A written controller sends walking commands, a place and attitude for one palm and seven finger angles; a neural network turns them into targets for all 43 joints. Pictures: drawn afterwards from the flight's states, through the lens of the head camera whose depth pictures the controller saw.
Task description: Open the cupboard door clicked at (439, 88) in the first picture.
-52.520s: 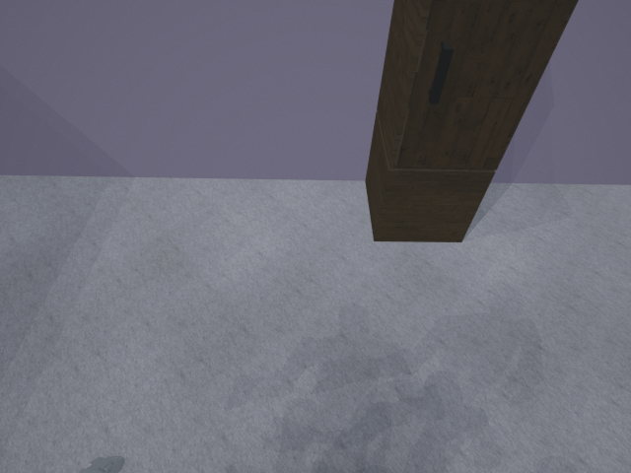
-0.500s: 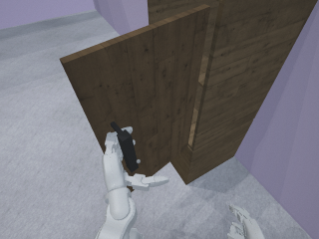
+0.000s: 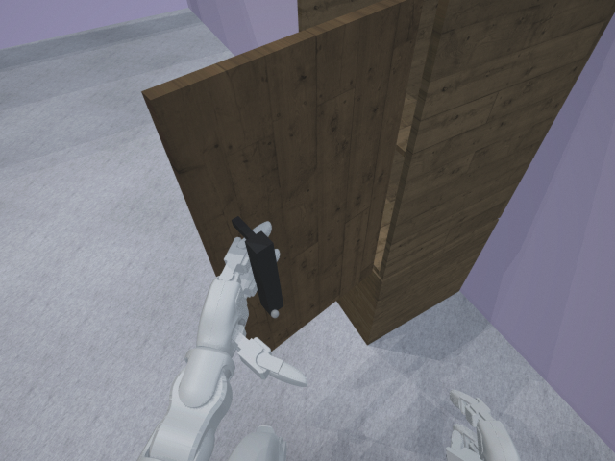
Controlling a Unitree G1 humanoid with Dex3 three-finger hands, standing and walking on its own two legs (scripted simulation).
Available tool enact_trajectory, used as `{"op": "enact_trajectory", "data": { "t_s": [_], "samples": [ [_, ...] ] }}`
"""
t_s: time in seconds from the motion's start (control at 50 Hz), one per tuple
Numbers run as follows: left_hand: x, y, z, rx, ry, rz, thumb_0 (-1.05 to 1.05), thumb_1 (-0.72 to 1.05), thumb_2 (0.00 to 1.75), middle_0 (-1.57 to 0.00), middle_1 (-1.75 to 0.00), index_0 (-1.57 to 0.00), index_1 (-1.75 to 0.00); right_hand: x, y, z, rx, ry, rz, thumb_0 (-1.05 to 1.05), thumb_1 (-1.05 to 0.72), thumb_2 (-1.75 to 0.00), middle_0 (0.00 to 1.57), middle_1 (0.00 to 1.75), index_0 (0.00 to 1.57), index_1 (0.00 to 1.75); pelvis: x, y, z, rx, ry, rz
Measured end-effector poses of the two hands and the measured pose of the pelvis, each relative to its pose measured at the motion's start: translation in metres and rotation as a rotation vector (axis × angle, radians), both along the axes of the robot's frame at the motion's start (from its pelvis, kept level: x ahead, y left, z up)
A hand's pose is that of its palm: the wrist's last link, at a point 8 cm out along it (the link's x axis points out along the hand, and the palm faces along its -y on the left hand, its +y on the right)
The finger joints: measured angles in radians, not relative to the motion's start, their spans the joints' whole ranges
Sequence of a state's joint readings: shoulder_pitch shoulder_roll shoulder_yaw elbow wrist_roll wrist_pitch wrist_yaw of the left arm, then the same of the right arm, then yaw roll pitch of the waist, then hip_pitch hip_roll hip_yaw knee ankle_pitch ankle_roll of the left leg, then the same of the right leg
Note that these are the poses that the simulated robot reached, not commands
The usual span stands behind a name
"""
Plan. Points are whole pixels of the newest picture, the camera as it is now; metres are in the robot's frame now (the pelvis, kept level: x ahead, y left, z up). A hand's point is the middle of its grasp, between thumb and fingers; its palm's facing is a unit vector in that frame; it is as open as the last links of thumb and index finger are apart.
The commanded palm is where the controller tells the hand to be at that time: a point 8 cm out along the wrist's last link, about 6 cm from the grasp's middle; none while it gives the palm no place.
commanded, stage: slide the hand sideways off the handle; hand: left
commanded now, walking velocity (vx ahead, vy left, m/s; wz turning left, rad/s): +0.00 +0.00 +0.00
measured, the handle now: (257, 267) +0.35 +0.09 +0.07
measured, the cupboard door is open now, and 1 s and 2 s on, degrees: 100 100 100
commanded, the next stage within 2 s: draw the hand back to the body in 0.98 s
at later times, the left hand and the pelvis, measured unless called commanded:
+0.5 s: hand (247, 342) +0.25 +0.09 +0.07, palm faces -0.10 -1.00 +0.01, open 16.4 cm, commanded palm +0.23 +0.14 +0.07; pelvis +0.02 +0.02 +0.00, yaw -2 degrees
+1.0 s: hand (212, 380) +0.20 +0.12 +0.07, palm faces -0.09 -1.00 -0.02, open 16.4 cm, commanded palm +0.19 +0.17 +0.07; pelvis +0.01 +0.00 -0.01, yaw -1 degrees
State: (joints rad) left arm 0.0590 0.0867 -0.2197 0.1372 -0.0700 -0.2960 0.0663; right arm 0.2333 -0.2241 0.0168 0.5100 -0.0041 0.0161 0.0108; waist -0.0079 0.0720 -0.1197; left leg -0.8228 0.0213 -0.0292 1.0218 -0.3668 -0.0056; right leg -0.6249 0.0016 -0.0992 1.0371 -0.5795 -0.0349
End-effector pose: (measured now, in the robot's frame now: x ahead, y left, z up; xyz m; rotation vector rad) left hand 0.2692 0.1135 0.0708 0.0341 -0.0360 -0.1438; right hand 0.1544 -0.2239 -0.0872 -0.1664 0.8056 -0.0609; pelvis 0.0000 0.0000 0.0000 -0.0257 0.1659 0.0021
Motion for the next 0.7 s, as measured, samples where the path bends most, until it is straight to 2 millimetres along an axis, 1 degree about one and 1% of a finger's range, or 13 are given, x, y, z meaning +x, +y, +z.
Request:
{"op": "enact_trajectory", "data": {
  "t_s": [0.08,0.14,0.22,0.34,0.44,0.54,0.62,0.7],
  "samples": [
    [-0.001,-0.001,0.000,-0.044,0.019,0.007,-0.02,-0.51,0.30,-0.14,-0.34,-0.14,-0.35,-0.007,0.000,0.004,-0.007,0.000,-0.021,0.01,-0.90,-0.90,0.20,0.30,0.21,0.30,0.002,0.006,0.003,0.002,0.000,-0.013],
    [-0.001,-0.001,0.000,-0.050,0.021,0.014,-0.02,-0.51,0.30,-0.14,-0.35,-0.15,-0.34,-0.009,0.001,0.008,-0.013,-0.002,-0.030,0.01,-0.90,-0.90,0.20,0.30,0.20,0.30,0.005,0.009,0.004,0.005,0.005,-0.022],
    [-0.003,0.000,0.000,-0.052,0.017,0.007,-0.02,-0.51,0.30,-0.14,-0.36,-0.15,-0.33,-0.007,0.004,0.012,-0.014,-0.010,-0.039,0.01,-0.90,-0.90,0.20,0.30,0.20,0.30,0.009,0.012,0.003,0.006,0.014,-0.034],
    [-0.019,0.007,-0.003,-0.055,0.036,0.000,-0.02,-0.50,0.30,-0.13,-0.33,-0.15,-0.31,0.006,0.010,0.016,-0.013,-0.025,-0.032,0.01,-0.90,-0.90,0.20,0.30,0.20,0.30,0.017,0.015,0.003,0.005,0.024,-0.043],
    [-0.032,0.021,-0.007,-0.047,0.054,0.030,-0.02,-0.50,0.30,-0.14,-0.31,-0.15,-0.30,0.021,0.016,0.016,-0.011,-0.046,-0.011,0.01,-0.90,-0.90,0.20,0.30,0.20,0.30,0.020,0.016,-0.001,0.001,0.036,-0.039],
    [-0.040,0.031,-0.003,-0.046,0.038,0.047,-0.02,-0.50,0.30,-0.14,-0.30,-0.15,-0.30,0.035,0.020,0.015,-0.004,-0.076,0.011,0.01,-0.90,-0.90,0.20,0.30,0.21,0.30,0.021,0.016,-0.004,-0.003,0.045,-0.031],
    [-0.047,0.033,-0.001,-0.046,0.036,0.036,-0.02,-0.50,0.30,-0.14,-0.30,-0.15,-0.30,0.040,0.022,0.015,0.003,-0.095,0.018,0.01,-0.90,-0.90,0.20,0.30,0.21,0.30,0.022,0.015,-0.005,-0.002,0.048,-0.029],
    [-0.055,0.035,-0.003,-0.037,0.055,0.031,-0.02,-0.50,0.30,-0.15,-0.30,-0.15,-0.30,0.040,0.021,0.016,0.003,-0.105,0.017,0.01,-0.90,-0.90,0.20,0.30,0.21,0.30,0.021,0.013,-0.007,-0.001,0.048,-0.028]
  ]
}}
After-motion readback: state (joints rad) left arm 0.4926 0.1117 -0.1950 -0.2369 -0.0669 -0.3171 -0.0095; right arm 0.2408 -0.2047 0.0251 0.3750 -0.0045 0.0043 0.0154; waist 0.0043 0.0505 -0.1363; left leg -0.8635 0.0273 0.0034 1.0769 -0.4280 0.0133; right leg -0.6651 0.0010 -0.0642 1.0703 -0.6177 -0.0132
